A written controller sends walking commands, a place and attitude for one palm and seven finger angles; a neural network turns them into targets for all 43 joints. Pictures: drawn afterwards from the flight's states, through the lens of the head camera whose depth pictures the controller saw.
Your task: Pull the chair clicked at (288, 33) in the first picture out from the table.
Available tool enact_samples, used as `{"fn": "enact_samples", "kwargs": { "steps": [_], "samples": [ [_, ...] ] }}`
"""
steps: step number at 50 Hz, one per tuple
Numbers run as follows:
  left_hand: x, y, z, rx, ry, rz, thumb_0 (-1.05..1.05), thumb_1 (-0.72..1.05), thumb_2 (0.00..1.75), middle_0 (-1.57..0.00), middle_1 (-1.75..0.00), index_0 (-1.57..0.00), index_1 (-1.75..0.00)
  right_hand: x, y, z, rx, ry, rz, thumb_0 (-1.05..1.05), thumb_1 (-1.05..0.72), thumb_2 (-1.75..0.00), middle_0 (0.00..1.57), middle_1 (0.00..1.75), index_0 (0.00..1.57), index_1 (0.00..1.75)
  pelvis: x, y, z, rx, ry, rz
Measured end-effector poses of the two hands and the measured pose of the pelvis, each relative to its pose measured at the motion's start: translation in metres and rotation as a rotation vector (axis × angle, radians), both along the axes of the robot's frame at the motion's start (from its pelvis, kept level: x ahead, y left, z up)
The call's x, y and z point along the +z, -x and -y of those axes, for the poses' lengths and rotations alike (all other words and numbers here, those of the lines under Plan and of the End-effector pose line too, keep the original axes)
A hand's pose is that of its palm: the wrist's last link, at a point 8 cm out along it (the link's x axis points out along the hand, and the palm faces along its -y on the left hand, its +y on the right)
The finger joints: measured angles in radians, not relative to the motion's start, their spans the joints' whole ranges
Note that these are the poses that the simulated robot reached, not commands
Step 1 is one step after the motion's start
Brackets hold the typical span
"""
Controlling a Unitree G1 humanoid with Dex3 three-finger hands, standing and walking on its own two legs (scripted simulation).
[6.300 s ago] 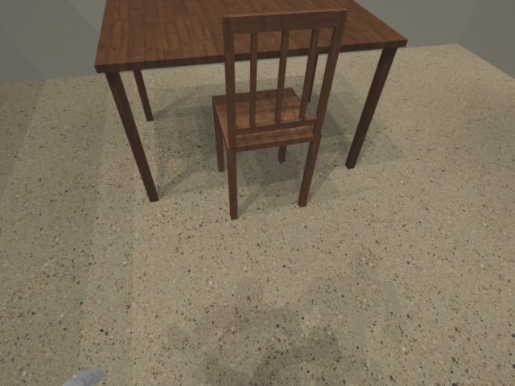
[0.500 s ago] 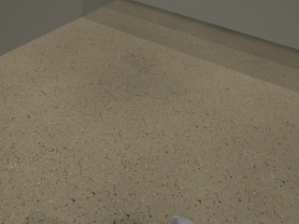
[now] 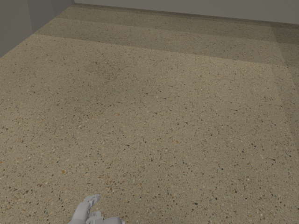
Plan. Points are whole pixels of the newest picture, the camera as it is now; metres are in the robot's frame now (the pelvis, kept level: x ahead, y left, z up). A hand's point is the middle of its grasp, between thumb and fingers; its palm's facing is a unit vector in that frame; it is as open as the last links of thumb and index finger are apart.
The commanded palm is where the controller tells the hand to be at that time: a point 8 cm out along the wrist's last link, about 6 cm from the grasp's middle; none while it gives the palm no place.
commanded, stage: turn to face it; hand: left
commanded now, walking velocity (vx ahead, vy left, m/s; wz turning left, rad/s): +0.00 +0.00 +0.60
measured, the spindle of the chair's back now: out of the picture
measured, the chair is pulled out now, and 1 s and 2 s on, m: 0.00 0.00 0.00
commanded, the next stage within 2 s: none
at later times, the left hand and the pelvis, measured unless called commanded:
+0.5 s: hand out of the picture +0.00 +0.29 -0.16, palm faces +0.32 -0.91 -0.26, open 7.4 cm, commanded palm none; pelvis +0.00 +0.06 +0.01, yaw +15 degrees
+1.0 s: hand out of the picture -0.06 +0.17 -0.13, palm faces +0.56 -0.77 -0.30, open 7.4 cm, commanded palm none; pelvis -0.01 -0.04 +0.01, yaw +34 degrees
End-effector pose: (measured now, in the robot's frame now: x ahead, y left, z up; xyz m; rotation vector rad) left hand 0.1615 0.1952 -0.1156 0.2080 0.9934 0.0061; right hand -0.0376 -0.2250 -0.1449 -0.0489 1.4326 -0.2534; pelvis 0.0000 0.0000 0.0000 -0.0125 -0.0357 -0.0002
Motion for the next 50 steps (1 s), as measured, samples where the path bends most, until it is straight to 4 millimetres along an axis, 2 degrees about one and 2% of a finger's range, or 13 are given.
{"fn": "enact_samples", "kwargs": {
  "steps": [5, 9, 12, 14, 18, 24, 28, 32, 38, 41, 44, 50],
  "samples": [
    [-0.01, 0.019, -0.016, 0.101, 0.046, -0.016, 0.01, 0.9, 0.9, -0.21, -0.3, -0.2, -0.3, 0.006, -0.052, -0.015, 0.091, -0.001, 0.081, 0.0, -0.91, -0.9, 0.19, 0.3, 0.19, 0.3, -0.001, -0.006, -0.012, 0.066, 0.014, 0.002],
    [-0.032, 0.049, -0.05, 0.214, 0.065, -0.054, 0.01, 0.9, 0.9, -0.21, -0.3, -0.2, -0.3, 0.01, -0.085, -0.022, 0.183, 0.054, 0.112, 0.01, -0.93, -0.9, 0.2, 0.3, 0.2, 0.3, -0.011, -0.009, -0.029, 0.124, 0.04, -0.003],
    [-0.048, 0.081, -0.08, 0.291, 0.05, -0.127, 0.01, 0.9, 0.9, -0.21, -0.3, -0.2, -0.3, 0.013, -0.102, -0.028, 0.238, 0.089, 0.14, 0.01, -0.93, -0.9, 0.2, 0.3, 0.2, 0.3, -0.017, -0.007, -0.041, 0.147, 0.039, -0.017],
    [-0.048, 0.104, -0.097, 0.323, 0.024, -0.191, 0.01, 0.91, 0.9, -0.21, -0.3, -0.2, -0.3, 0.02, -0.108, -0.032, 0.26, 0.105, 0.147, 0.0, -0.92, -0.9, 0.2, 0.3, 0.2, 0.3, -0.012, -0.005, -0.046, 0.157, 0.041, -0.026],
    [-0.033, 0.143, -0.121, 0.389, -0.011, -0.265, 0.01, 0.91, 0.9, -0.2, -0.3, -0.19, -0.3, 0.033, -0.117, -0.041, 0.307, 0.113, 0.14, 0.0, -0.92, -0.9, 0.2, 0.3, 0.2, 0.3, 0.003, -0.003, -0.053, 0.191, 0.046, -0.043],
    [-0.016, 0.182, -0.136, 0.477, -0.048, -0.295, 0.01, 0.91, 0.9, -0.2, -0.3, -0.19, -0.3, 0.043, -0.134, -0.05, 0.37, 0.099, 0.163, 0.0, -0.91, -0.9, 0.2, 0.3, 0.2, 0.3, 0.014, -0.002, -0.056, 0.247, 0.049, -0.046],
    [-0.013, 0.192, -0.133, 0.523, -0.049, -0.273, 0.01, 0.91, 0.9, -0.2, -0.3, -0.19, -0.3, 0.044, -0.146, -0.05, 0.414, 0.085, 0.18, 0.0, -0.91, -0.9, 0.2, 0.3, 0.2, 0.3, 0.015, 0.0, -0.051, 0.295, 0.046, -0.04],
    [-0.01, 0.193, -0.12, 0.553, -0.039, -0.232, 0.01, 0.91, 0.9, -0.2, -0.3, -0.19, -0.3, 0.041, -0.158, -0.045, 0.458, 0.072, 0.195, 0.0, -0.91, -0.9, 0.2, 0.3, 0.2, 0.3, 0.014, 0.005, -0.041, 0.346, 0.042, -0.039],
    [-0.004, 0.19, -0.09, 0.588, -0.035, -0.166, 0.01, 0.91, 0.9, -0.2, -0.3, -0.19, -0.3, 0.032, -0.174, -0.026, 0.519, 0.053, 0.208, 0.0, -0.91, -0.9, 0.2, 0.3, 0.2, 0.3, 0.01, 0.012, -0.016, 0.423, 0.031, -0.044],
    [0.0, 0.195, -0.07, 0.618, -0.043, -0.14, 0.01, 0.91, 0.9, -0.2, -0.3, -0.19, -0.3, 0.024, -0.183, -0.012, 0.55, 0.037, 0.206, 0.0, -0.91, -0.9, 0.2, 0.3, 0.2, 0.3, 0.007, 0.014, 0.001, 0.462, 0.021, -0.046],
    [0.003, 0.212, -0.048, 0.66, -0.07, -0.13, 0.01, 0.91, 0.9, -0.2, -0.3, -0.2, -0.3, 0.013, -0.194, 0.001, 0.579, 0.017, 0.202, 0.0, -0.91, -0.9, 0.2, 0.3, 0.2, 0.3, 0.001, 0.015, 0.02, 0.497, -0.001, -0.052],
    [0.018, 0.257, -0.011, 0.762, -0.076, -0.205, 0.01, 0.9, 0.9, -0.21, -0.3, -0.2, -0.3, 0.019, -0.209, 0.01, 0.673, -0.012, 0.178, 0.0, -0.91, -0.9, 0.2, 0.3, 0.2, 0.3, 0.015, 0.015, 0.039, 0.591, -0.037, -0.044]
  ]
}}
